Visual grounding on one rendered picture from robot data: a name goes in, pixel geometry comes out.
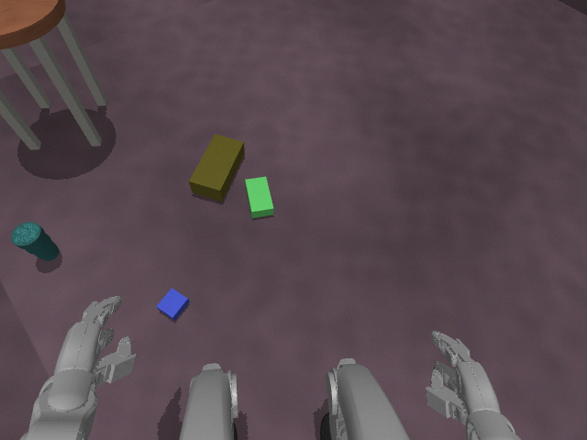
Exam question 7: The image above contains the left robot arm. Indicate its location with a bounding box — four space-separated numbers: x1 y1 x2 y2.
19 369 98 440

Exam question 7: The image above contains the left robot hand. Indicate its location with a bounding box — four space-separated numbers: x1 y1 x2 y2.
53 296 136 387

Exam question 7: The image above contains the right robot arm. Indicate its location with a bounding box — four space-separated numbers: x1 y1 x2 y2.
466 411 522 440

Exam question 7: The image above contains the stool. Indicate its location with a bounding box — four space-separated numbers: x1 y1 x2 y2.
0 0 107 150

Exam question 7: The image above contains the right robot hand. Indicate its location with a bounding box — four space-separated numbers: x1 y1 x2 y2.
426 331 501 426

